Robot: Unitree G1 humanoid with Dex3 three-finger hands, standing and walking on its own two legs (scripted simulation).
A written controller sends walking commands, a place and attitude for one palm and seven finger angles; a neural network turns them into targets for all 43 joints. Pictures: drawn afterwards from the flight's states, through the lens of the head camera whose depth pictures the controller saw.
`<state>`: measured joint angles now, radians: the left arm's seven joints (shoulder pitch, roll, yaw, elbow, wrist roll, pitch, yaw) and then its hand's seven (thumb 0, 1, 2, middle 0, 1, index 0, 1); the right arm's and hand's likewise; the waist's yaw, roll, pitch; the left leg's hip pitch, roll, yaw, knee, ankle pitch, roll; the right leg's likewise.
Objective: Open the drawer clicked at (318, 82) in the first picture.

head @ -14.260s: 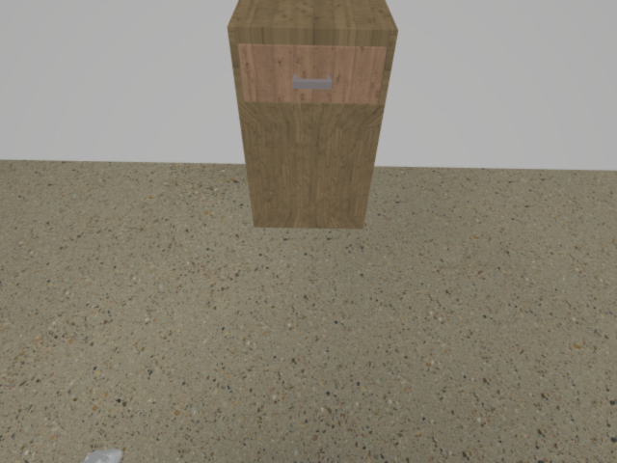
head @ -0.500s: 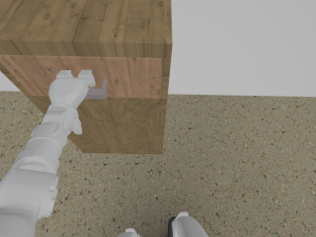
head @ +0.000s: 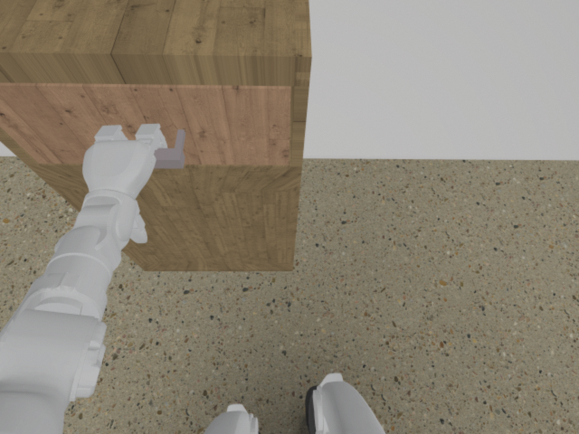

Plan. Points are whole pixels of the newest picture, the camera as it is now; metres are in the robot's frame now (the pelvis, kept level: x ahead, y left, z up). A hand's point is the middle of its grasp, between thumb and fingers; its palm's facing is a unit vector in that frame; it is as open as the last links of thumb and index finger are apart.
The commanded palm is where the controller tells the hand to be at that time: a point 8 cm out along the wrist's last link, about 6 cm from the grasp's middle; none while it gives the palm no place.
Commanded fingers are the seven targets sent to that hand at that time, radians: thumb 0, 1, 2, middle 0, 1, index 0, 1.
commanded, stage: lower the fingers behind the handle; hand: left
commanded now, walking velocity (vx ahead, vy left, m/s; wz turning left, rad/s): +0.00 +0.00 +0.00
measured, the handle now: (144, 147) +0.54 +0.20 +0.01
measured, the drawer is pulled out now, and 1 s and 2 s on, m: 0.00 0.00 0.07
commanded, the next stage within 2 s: close the thumb around the handle in 0.42 s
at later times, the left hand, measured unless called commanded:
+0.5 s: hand (139, 184) +0.48 +0.21 -0.01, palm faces -0.07 -0.02 -1.00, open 13.8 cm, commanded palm +0.46 +0.22 +0.04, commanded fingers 0.00 -0.50 0.30 -0.30 -1.20 -0.30 -1.20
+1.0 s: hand (138, 184) +0.48 +0.21 -0.01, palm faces -0.06 -0.03 -1.00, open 7.8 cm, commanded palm +0.46 +0.22 +0.04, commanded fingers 0.00 0.90 0.90 -0.40 -1.35 -0.40 -1.35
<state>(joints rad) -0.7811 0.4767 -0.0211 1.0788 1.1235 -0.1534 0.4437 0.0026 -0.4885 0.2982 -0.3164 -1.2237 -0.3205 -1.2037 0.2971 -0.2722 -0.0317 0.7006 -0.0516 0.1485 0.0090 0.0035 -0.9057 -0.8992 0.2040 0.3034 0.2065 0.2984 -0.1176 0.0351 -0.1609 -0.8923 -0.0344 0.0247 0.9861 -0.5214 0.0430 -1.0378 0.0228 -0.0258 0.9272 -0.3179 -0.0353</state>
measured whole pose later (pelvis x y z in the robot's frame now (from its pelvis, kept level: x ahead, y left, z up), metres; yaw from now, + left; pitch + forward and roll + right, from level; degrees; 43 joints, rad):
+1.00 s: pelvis +0.00 +0.00 +0.00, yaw +0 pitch +25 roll +0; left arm -0.78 0.49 -0.01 1.06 1.11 -0.15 0.42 0.00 0.37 0.67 -0.33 -1.27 -0.38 -1.30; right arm 0.29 -0.28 -0.03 0.69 -0.05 0.14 0.00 0.00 -0.91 -0.90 0.20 0.30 0.21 0.30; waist -0.12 0.04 -0.16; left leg -0.92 -0.03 0.03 1.01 -0.53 0.04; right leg -1.06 0.03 -0.02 0.94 -0.32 -0.04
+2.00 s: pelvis +0.03 +0.00 +0.02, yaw +0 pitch +20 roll +0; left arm -0.36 0.35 -0.06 0.68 1.12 -0.08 0.47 0.01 0.72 0.79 -0.29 -1.35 -0.40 -1.35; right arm 0.19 -0.25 -0.05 0.62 -0.04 0.20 0.01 0.00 -0.91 -0.90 0.20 0.30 0.21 0.30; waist -0.02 0.04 -0.16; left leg -0.70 -0.03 0.02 0.87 -0.53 0.04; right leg -0.86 0.03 -0.02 0.85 -0.34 -0.04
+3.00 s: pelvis +0.02 -0.01 +0.02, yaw -2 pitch +16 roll +1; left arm 0.09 0.34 -0.03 0.32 1.11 -0.09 0.50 0.03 0.71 0.80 -0.29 -1.35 -0.41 -1.35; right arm 0.16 -0.25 -0.04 0.59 -0.03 0.13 0.00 0.01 -0.91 -0.90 0.20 0.30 0.20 0.30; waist 0.00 0.03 -0.14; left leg -0.64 -0.03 0.05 0.88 -0.53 0.03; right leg -0.82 0.04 0.01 0.89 -0.35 -0.05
